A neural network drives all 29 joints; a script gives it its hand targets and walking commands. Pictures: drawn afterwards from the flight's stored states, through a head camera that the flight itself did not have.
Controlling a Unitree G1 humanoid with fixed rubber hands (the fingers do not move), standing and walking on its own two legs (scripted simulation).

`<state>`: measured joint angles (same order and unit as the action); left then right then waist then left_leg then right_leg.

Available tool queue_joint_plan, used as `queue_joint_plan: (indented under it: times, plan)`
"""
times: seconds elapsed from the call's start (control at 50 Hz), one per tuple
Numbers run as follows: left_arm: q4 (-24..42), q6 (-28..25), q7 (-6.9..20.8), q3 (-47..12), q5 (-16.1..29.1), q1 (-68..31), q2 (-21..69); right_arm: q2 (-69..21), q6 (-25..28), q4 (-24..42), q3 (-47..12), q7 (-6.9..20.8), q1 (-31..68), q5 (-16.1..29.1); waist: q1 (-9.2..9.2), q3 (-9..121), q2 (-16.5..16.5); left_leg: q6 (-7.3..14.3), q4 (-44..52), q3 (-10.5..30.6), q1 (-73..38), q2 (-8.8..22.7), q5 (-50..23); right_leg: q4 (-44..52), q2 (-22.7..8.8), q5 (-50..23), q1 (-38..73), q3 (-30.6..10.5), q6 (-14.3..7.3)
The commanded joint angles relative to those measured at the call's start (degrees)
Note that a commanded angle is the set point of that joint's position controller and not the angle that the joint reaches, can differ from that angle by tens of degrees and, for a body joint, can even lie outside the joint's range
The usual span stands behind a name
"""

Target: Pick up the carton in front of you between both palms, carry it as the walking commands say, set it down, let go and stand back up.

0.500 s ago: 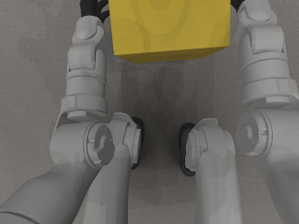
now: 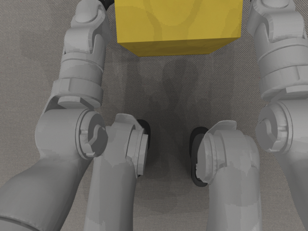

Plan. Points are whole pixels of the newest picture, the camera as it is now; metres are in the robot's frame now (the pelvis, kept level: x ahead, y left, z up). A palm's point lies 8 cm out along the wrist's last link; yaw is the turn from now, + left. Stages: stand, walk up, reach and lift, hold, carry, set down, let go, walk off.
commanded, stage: set down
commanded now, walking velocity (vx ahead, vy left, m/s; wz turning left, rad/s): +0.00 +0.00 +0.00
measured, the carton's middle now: (174, 3) +0.56 +0.01 -0.24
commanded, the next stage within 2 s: none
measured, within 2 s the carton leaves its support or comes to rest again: neither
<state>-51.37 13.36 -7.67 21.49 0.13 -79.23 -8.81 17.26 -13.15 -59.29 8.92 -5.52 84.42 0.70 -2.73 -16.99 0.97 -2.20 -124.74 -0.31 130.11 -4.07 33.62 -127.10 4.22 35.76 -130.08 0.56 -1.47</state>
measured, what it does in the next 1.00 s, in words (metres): stands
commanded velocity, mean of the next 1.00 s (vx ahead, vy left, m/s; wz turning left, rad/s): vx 0.00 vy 0.00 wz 0.00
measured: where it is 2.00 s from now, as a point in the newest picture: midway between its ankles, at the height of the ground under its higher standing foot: (168, 161)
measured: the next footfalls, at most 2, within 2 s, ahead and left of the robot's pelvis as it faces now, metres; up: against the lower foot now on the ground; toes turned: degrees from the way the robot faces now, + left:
none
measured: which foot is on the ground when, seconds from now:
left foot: down 0.00-1.00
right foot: down 0.00-1.00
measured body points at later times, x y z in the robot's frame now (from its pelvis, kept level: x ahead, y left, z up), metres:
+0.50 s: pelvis -0.01 +0.00 -0.01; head +0.36 -0.02 +0.24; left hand +0.55 +0.17 -0.17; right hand +0.57 -0.15 -0.17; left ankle +0.11 +0.12 -0.34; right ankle +0.09 -0.10 -0.34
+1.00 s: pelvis -0.01 +0.00 -0.01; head +0.37 -0.02 +0.22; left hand +0.54 +0.20 -0.20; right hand +0.57 -0.19 -0.20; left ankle +0.11 +0.12 -0.34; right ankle +0.09 -0.10 -0.34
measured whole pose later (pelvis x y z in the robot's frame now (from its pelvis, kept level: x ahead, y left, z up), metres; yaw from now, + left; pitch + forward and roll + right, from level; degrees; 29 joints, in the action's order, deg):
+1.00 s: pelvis -0.01 +0.00 -0.01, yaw +0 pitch +31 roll +3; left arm -64.5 4.1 -6.4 15.6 8.1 -84.2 -18.1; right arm 27.1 -5.7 -67.7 1.9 -3.0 89.3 9.6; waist -2.5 -29.1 1.1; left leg -2.0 -128.6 -1.1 125.1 -3.7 34.8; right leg -131.2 4.2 37.1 -125.1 0.4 -1.4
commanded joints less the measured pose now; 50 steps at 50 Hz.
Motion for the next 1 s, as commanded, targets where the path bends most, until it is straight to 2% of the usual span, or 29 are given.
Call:
queue_joint_plan:
  times: [0.0,0.1,0.2,0.34,0.56,0.66,0.72,0.74,0.76,0.8,0.84,0.9,0.98]
  plan:
    - [5.85,-1.80,15.22,-20.20,5.58,-35.04,50.42,-51.90,3.02,8.77,-15.71,15.58,33.17,5.44,-0.18,64.99,-5.55,1.07,5.81,-3.20,-30.78,-3.29,-21.27,10.01,2.88,-22.19,33.90,-0.38,0.36]
    - [2.33,-1.46,16.09,-17.03,3.52,-33.69,49.07,-50.23,2.63,4.43,-12.31,16.59,30.41,2.88,0.26,55.43,-4.71,1.40,5.65,-2.81,-28.17,-3.14,-17.30,10.10,2.62,-17.22,28.92,-0.60,-0.02]
    - [0.16,-1.38,17.17,-15.15,2.47,-32.27,48.43,-49.09,2.17,1.61,-9.96,17.43,26.87,0.37,1.10,48.61,-3.37,1.54,5.28,-2.46,-26.59,-3.21,-15.69,9.86,2.32,-15.62,25.86,-0.92,-0.38]
    - [-3.42,-0.60,17.73,-11.62,0.07,-28.37,45.03,-46.16,0.91,-1.29,-7.25,18.36,23.22,-2.71,1.52,39.84,-3.92,1.85,5.14,-1.90,-23.13,-3.15,-11.07,9.93,1.92,-12.01,23.26,-1.49,-0.83]
    - [-7.87,0.08,17.68,-5.93,-3.48,-23.78,37.56,-39.48,-0.68,-4.97,-2.94,18.30,18.91,-7.00,1.37,31.15,-3.94,1.93,4.88,-1.96,-18.71,-2.79,-5.95,10.61,1.65,-8.37,23.40,-3.19,-1.53]
    - [-8.75,-0.45,16.70,-3.92,-4.45,-22.82,33.71,-35.56,-0.25,-5.08,-1.68,17.49,19.24,-8.12,1.03,31.02,-4.07,1.28,4.46,-2.51,-19.75,-2.44,-5.72,10.36,1.34,-8.29,26.17,-3.76,-1.00]
    - [-9.17,-1.68,14.59,-1.23,-4.87,-20.94,25.73,-27.08,0.75,-4.81,-0.28,15.62,19.17,-8.25,0.81,32.73,-4.26,0.44,4.19,-3.08,-22.13,-1.70,-6.33,10.11,0.84,-8.83,28.74,-3.62,-0.06]
    - [-9.46,-2.38,13.20,0.52,-5.09,-19.18,19.98,-21.25,1.35,-4.64,0.68,14.30,18.33,-8.21,0.69,33.68,-4.25,0.07,4.13,-3.18,-23.37,-1.28,-6.71,10.02,0.48,-9.19,29.66,-3.38,0.46]
    - [-9.71,-3.63,10.46,3.75,-5.71,-15.49,8.96,-9.61,2.41,-4.51,3.06,11.66,15.97,-8.59,0.50,34.79,-3.95,-0.52,4.25,-3.30,-25.03,-0.69,-7.30,9.99,-0.04,-9.65,30.40,-3.03,1.09]
    - [-7.73,-7.10,4.84,5.20,-4.56,-13.75,-11.02,10.35,5.29,-1.84,3.89,5.59,16.36,-5.99,-0.57,41.04,-3.63,-1.15,3.92,-3.50,-28.32,0.17,-10.99,9.57,-0.87,-12.43,32.61,-2.60,2.17]
    - [-7.35,-9.16,2.04,1.37,0.80,-18.58,-15.24,15.50,7.13,0.12,1.01,2.50,22.84,-0.38,-0.69,50.04,-4.42,-0.94,3.39,-3.09,-30.32,0.67,-16.54,8.59,-1.22,-18.08,35.87,-2.93,2.41]
    - [-6.65,-10.79,0.90,-4.06,6.80,-21.61,-16.91,15.71,8.86,0.17,-4.83,1.77,25.81,6.88,-1.52,55.02,-5.66,-0.19,2.40,-2.09,-28.71,1.51,-21.49,6.68,-1.98,-24.61,37.97,-4.29,1.98]
    - [-5.90,-10.99,0.92,-9.02,10.90,-21.56,-16.86,14.75,9.31,-2.01,-10.16,2.59,25.03,12.90,-2.68,60.91,-5.09,0.50,2.74,-1.58,-32.97,2.20,-24.65,6.07,-2.60,-25.25,37.20,-3.69,1.85]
